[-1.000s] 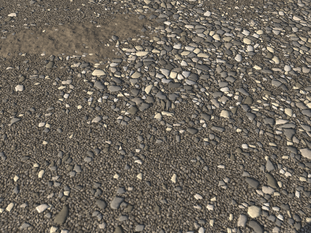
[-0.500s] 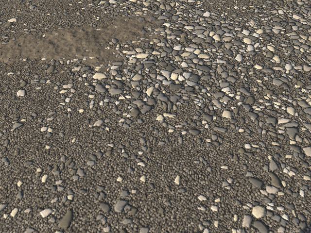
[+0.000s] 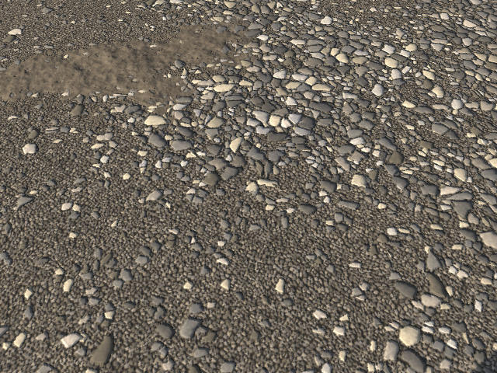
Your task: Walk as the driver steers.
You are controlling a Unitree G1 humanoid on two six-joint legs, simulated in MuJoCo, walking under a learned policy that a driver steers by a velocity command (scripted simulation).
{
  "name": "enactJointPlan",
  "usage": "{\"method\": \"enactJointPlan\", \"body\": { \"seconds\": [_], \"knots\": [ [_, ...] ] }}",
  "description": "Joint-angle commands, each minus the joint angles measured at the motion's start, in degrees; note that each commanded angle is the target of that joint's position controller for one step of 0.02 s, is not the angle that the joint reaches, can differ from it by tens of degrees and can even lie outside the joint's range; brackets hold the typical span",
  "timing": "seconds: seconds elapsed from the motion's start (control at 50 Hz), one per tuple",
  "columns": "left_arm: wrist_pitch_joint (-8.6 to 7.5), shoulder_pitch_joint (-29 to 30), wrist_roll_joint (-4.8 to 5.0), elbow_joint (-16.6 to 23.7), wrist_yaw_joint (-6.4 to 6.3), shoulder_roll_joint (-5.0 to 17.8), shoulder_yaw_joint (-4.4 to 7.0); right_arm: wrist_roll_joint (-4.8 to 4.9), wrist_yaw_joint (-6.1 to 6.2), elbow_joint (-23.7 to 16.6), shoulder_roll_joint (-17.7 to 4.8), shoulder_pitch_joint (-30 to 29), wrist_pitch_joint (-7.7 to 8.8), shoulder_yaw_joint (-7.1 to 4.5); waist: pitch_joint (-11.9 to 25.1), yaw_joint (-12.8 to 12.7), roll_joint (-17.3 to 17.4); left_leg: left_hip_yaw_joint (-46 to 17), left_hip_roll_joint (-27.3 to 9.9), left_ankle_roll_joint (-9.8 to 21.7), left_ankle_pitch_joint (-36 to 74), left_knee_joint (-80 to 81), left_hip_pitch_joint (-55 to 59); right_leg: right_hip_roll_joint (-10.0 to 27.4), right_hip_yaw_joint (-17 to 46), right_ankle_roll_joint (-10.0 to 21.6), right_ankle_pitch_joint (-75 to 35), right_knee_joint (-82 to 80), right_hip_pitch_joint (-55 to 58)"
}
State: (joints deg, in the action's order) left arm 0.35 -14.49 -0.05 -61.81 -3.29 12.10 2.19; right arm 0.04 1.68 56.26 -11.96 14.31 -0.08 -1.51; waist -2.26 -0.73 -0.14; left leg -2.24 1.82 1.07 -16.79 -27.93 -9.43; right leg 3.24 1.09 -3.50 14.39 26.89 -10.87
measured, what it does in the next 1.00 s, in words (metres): walks ahead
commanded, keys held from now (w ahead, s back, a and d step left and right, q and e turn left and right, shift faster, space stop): no key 0.56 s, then w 0.44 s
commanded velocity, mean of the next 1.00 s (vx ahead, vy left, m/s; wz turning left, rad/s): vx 0.12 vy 0.00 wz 0.00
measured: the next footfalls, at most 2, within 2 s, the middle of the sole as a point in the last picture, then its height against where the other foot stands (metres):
left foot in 1.26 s outside the picture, level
right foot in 1.74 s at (309, 335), level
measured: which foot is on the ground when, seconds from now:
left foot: down 0.00-0.80, up 0.82-1.00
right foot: down 0.00-1.00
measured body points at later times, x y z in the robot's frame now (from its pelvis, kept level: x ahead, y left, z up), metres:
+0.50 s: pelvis +0.00 -0.01 +0.00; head +0.01 +0.00 +0.45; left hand -0.01 +0.24 -0.16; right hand +0.01 -0.25 -0.15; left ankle -0.02 +0.11 -0.74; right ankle +0.00 -0.16 -0.74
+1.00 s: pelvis +0.10 -0.05 +0.01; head +0.10 -0.07 +0.46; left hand +0.00 +0.18 -0.13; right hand +0.20 -0.31 -0.13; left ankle +0.12 +0.10 -0.66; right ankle +0.01 -0.13 -0.74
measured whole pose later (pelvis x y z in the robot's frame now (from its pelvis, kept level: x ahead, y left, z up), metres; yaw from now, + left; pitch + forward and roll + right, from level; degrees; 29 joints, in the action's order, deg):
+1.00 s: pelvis +0.10 -0.05 +0.01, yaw +0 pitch +1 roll +1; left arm -5.7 -29.5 0.0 -62.9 0.3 9.4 0.8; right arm 1.7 -0.6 56.1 -14.8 11.3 5.3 -3.1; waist 0.8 -2.8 1.6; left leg 0.7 -3.9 3.6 -11.2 -60.5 -32.5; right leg -1.4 -2.2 2.8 15.9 15.5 -0.5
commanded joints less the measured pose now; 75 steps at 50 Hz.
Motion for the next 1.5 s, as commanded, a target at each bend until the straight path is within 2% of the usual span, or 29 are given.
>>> {"method": "enactJointPlan", "body": {
  "seconds": [0.02, 0.56, 0.6, 0.64, 0.66, 0.7, 0.72, 0.76, 0.78, 0.8, 0.82, 0.84, 0.86, 0.88, 0.94, 0.98, 1.04, 1.16, 1.22, 1.24, 1.26, 1.28, 1.3, 1.32, 1.34, 1.36, 1.38, 1.42, 1.5],
  "knots": [
    [-0.33, -2.7, 0.01, 0.6, -0.19, 5.6, 0.81, 0.04, 0.19, -0.9, -5.8, 1.8, 0.44, -0.95, -0.7, 0.1, 0.3, -1.8, -2.3, 0.9, 10.4, 6.0, -3.2, -0.9, -1.2, 0.7, -7.3, -3.2, 0.8],
    [-0.39, -6.3, 0.16, -1.9, -0.13, 3.5, -0.24, 0.19, 0.37, 3.9, -4.2, 4.7, 0.28, 0.17, -1.7, 0.4, 0.0, -0.7, -1.9, 0.4, 8.8, 6.0, -4.1, -1.5, -1.4, 1.4, -6.3, -3.1, -0.5],
    [-0.24, -7.6, 0.48, -2.6, -0.28, 2.6, -0.36, 0.52, 0.65, 4.6, -4.5, 6.0, 0.01, -0.01, -1.0, 0.6, 1.1, -0.6, -1.0, 1.4, -8.0, 6.9, -4.5, -3.9, -4.0, 2.0, 6.3, -0.8, -1.1],
    [-0.63, -6.2, 0.70, -1.5, -0.38, 3.0, -0.18, 1.17, 0.87, 3.9, -7.1, 6.3, 0.07, -0.86, -5.2, 1.3, 3.8, -5.3, -3.9, 4.5, -27.3, 9.8, -8.6, -5.3, -5.3, 3.5, 18.7, 4.1, -7.2],
    [-1.34, -4.9, 0.69, -0.5, -0.15, 2.2, -0.37, 1.42, 0.75, 3.8, -8.2, 7.7, 0.54, -1.26, -7.1, 2.1, 6.2, -10.5, -7.5, 6.5, -31.8, 12.4, -8.6, -5.3, -5.6, 3.9, 18.1, 7.7, -10.8],
    [-3.38, -3.4, 0.91, 0.9, 0.96, 0.3, -0.84, 1.89, 0.45, 3.9, -10.7, 9.8, 1.68, -2.37, -8.1, 2.9, 11.7, -23.4, -16.3, 11.7, -33.9, 18.0, -8.5, -3.5, -4.2, 5.1, 11.6, 17.9, -13.9],
    [-4.30, -3.5, 1.35, 1.4, 1.58, 0.7, -0.68, 1.74, 0.39, 3.3, -10.3, 8.2, 2.14, -2.34, -8.8, 2.0, 11.3, -25.6, -18.1, 12.9, -31.9, 18.8, -9.4, -2.1, -2.7, 6.3, 12.1, 19.5, -14.3],
    [-5.63, -8.1, 2.01, 0.6, 2.44, 0.3, -0.61, 2.40, 0.06, 1.1, -9.3, 2.0, 2.59, -2.06, -9.0, -2.4, 9.8, -20.0, -15.8, 10.4, -25.7, 15.7, -13.0, -1.4, -2.8, 9.1, 11.8, 7.3, -6.2],
    [-5.91, -13.0, 1.69, -1.5, 2.52, 0.8, -0.14, 2.75, -0.10, 0.0, -8.7, -1.0, 2.52, -1.92, -8.3, -4.7, 6.9, -13.6, -11.3, 7.9, -20.2, 11.1, -17.1, -3.4, -4.1, 8.9, 6.7, -0.8, 3.5],
    [-5.90, -18.8, 0.98, -3.6, 2.56, 3.2, 0.81, 2.33, -0.25, -0.8, -6.7, -2.1, 2.81, -1.43, -5.4, -6.1, 0.1, -6.6, -6.3, 5.1, -11.8, -0.8, -21.5, -0.3, 2.3, 8.6, 4.8, -4.0, 12.3],
    [-6.04, -26.7, 1.13, -4.4, 2.66, 9.6, 2.50, 1.74, -0.35, -2.3, -3.3, -2.7, 3.68, -0.53, -1.2, -8.0, -14.9, 3.3, 0.3, 1.4, -8.0, -21.1, -29.3, 11.9, 22.9, 13.4, 13.7, -14.3, 19.6],
    [-6.86, -27.1, 0.21, -4.0, 3.44, 11.7, 2.41, 2.32, -0.30, -3.6, -3.7, -2.7, 4.77, -0.73, -1.8, -6.5, -17.6, -0.4, 1.0, 1.8, -14.3, -33.4, -35.8, 20.0, 40.8, 18.9, 19.2, -19.7, 17.9],
    [-7.50, -21.1, 0.17, -2.2, 3.45, 7.8, 1.26, 2.95, -0.67, -3.3, -5.0, -2.3, 5.47, -0.98, -6.3, -3.4, -9.2, -3.2, -3.0, 2.9, -10.4, -40.6, -39.5, 20.0, 37.7, 18.7, 18.7, -19.4, 15.4],
    [-7.76, -17.3, 0.45, -0.7, 3.65, 5.6, 0.64, 2.93, -1.23, -2.6, -4.9, -1.4, 6.03, -0.98, -7.2, -2.1, -6.2, -3.1, -5.0, 3.9, -4.3, -41.8, -40.4, 16.8, 29.9, 16.6, 15.4, -19.1, 14.5],
    [-6.78, -16.0, 0.24, 0.2, 3.97, 2.4, -0.62, 1.53, -2.09, -2.5, -6.9, -3.9, 6.62, -2.32, -5.2, -1.6, -5.0, 0.1, -8.1, 3.7, 5.5, -34.9, -37.6, 10.0, 13.3, 12.0, -5.8, -19.3, 15.3],
    [-6.05, -19.0, -0.15, -0.1, 3.36, 2.8, -0.80, 1.45, -2.81, -3.0, -4.4, -5.8, 6.06, -1.96, -3.9, -2.1, -5.6, 2.5, -7.7, 2.2, 7.9, -31.4, -36.9, 8.5, 8.6, 12.2, -15.8, -18.8, 15.9],
    [-5.46, -18.4, -0.48, 1.2, 2.32, 5.3, -0.61, 1.40, -3.05, -6.7, -2.1, -14.8, 5.68, -0.85, -5.8, -3.2, -4.2, 4.3, -6.5, 0.4, 12.9, -18.8, -34.4, 7.7, 5.3, 12.8, -18.1, -20.7, 11.2],
    [-5.53, -19.8, 0.83, 1.0, 1.79, 7.6, 0.53, 2.01, -4.25, -11.0, -4.1, -23.7, 6.01, -0.35, -8.1, -3.0, -5.6, 4.9, -4.3, 2.2, 17.8, -4.7, -27.6, 10.3, 2.6, 12.8, -20.8, -21.7, 12.4],
    [-4.83, -17.4, 0.45, 1.8, 1.81, 9.4, 1.45, 1.86, -4.48, -10.6, -7.7, -18.2, 6.51, -1.91, -1.8, 1.9, -7.6, 6.3, -1.0, 5.1, 14.1, -3.5, -17.3, 11.5, 0.8, 11.0, -45.3, -11.9, 17.7],
    [-4.26, -16.1, 0.06, 2.2, 1.86, 9.6, 1.57, 2.05, -4.14, -8.2, -9.8, -9.9, 6.44, -3.21, 3.6, 6.2, -8.4, 7.4, 1.0, 6.5, 13.4, -3.8, -7.2, 10.2, -0.7, 10.0, -54.2, -2.3, 16.9],
    [-4.01, -14.8, -0.23, 3.2, 2.02, 9.4, 1.32, 2.19, -3.59, -5.1, -12.3, 0.5, 6.08, -4.55, 9.5, 11.0, -7.9, 5.2, -0.7, 8.4, 13.9, -3.9, 7.8, 8.0, -1.6, 8.2, -52.2, 10.3, 9.3],
    [-4.34, -16.7, -0.85, 4.7, 2.44, 5.6, 0.19, 0.93, -2.85, -3.1, -16.8, 10.3, 5.53, -5.68, 18.1, 11.6, 2.1, -13.5, -14.2, 13.5, 5.7, -2.9, 27.1, 2.0, -3.3, 6.0, -28.3, 30.7, -8.2],
    [-5.98, -21.6, 0.51, 4.1, 3.08, -1.6, -1.69, 0.46, -3.26, -2.5, -16.7, 11.3, 5.39, -5.26, 26.6, 7.8, 16.5, -42.7, -25.7, 21.8, -4.7, 9.5, 36.2, -7.9, 2.3, 3.7, 15.4, 49.8, -22.4],
    [-7.67, -16.8, 1.94, 5.1, 3.28, 4.3, -0.19, 0.86, -3.61, -2.7, -11.9, 5.7, 5.62, -3.79, 18.6, 7.8, 10.6, -40.4, -22.6, 18.3, -5.6, 13.0, 29.3, -4.2, 7.9, 5.5, 14.7, 55.7, -28.1],
    [-8.41, -11.0, 3.34, 7.1, 3.22, 6.9, 0.58, 0.76, -3.62, -3.5, -9.3, 0.7, 5.84, -3.04, 10.3, 5.9, 7.0, -28.5, -20.5, 15.5, 1.0, 13.1, 19.9, -1.4, 5.7, 6.4, 10.5, 55.1, -29.4],
    [-8.52, -8.3, 2.97, 7.7, 2.60, 6.6, 0.72, 0.38, -4.07, -4.2, -8.2, -3.9, 6.44, -2.62, 6.3, 3.3, 0.9, -20.8, -18.2, 13.6, 9.5, 14.2, 10.4, 1.6, 4.5, 6.5, 5.6, 51.0, -26.6],
    [-7.92, -7.6, 2.01, 7.7, 2.00, 7.0, 1.56, -0.02, -4.38, -4.1, -6.3, -5.6, 6.97, -2.17, 4.9, 1.4, 0.6, -15.1, -15.6, 12.1, 14.4, 15.2, 4.7, 3.6, 4.2, 6.5, 3.1, 47.2, -23.4],
    [-6.32, -9.7, 1.55, 7.5, 1.72, 4.5, 1.70, -0.38, -4.49, -2.7, -5.1, -5.1, 7.23, -1.68, 3.4, -0.8, 3.6, -9.6, -13.3, 12.1, 21.1, 17.5, -1.5, 4.7, 3.5, 6.2, 1.5, 43.6, -18.5],
    [-5.12, -4.5, 0.47, 10.3, 1.42, 4.3, 2.00, -0.98, -2.87, -0.6, -8.0, -2.6, 7.25, -1.67, 1.2, -1.9, 3.9, -2.1, -12.6, 13.0, 43.5, 17.4, -5.3, 4.2, 1.2, 3.3, -2.7, 32.4, -20.2]
  ]
}}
